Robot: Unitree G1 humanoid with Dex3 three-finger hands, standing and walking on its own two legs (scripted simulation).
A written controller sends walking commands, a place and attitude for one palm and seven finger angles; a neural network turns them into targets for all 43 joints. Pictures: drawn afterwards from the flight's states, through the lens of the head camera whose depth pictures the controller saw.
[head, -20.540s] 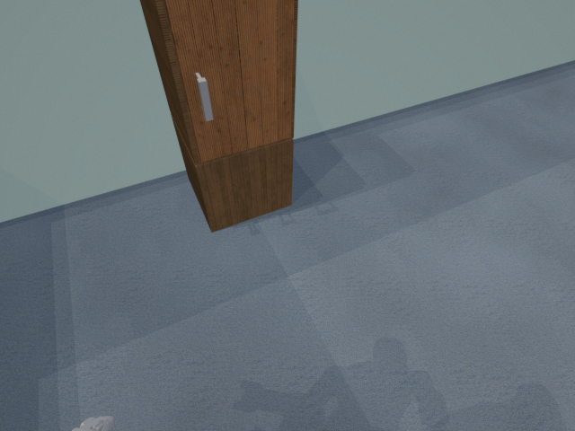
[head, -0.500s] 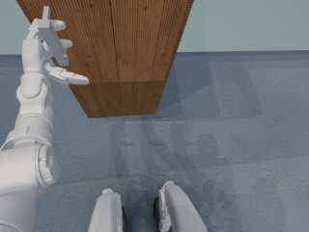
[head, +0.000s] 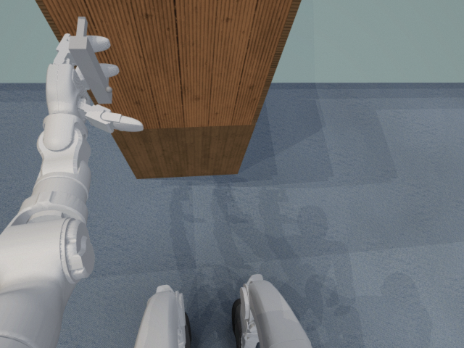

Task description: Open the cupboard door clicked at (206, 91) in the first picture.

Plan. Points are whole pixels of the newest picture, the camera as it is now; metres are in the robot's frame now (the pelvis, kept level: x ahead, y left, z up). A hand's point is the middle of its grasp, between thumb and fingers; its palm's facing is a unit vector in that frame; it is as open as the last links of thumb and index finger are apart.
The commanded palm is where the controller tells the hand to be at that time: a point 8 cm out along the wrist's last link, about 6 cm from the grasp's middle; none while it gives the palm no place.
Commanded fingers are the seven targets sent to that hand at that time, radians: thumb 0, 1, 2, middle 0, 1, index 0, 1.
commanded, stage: close the thumb around the handle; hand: left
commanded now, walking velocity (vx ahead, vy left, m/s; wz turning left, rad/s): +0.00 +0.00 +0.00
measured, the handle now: (94, 63) +0.58 +0.18 +0.04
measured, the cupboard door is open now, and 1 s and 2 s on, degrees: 1 2 46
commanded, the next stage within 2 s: pull the door open along its arc in 0.70 s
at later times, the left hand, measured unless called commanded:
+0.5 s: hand (109, 86) +0.54 +0.16 +0.04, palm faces +0.01 -1.00 -0.01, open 7.7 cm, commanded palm +0.51 +0.18 +0.04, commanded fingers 0.00 0.90 0.90 -0.40 -1.35 -0.40 -1.35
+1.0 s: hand (109, 88) +0.53 +0.16 +0.04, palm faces -0.01 -1.00 -0.02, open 5.6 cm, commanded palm +0.48 +0.20 +0.04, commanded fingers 0.00 0.90 0.90 -0.40 -1.35 -0.40 -1.35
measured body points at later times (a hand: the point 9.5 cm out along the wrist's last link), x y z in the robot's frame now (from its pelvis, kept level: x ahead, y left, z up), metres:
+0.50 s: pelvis +0.00 +0.00 +0.00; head +0.18 +0.03 +0.41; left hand +0.53 +0.21 +0.04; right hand -0.01 -0.26 -0.12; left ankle +0.01 +0.10 -0.62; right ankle +0.02 -0.11 -0.62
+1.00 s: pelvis +0.00 +0.00 +0.00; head +0.18 +0.02 +0.42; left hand +0.53 +0.21 +0.04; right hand +0.01 -0.26 -0.11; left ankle +0.01 +0.10 -0.62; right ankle +0.02 -0.11 -0.62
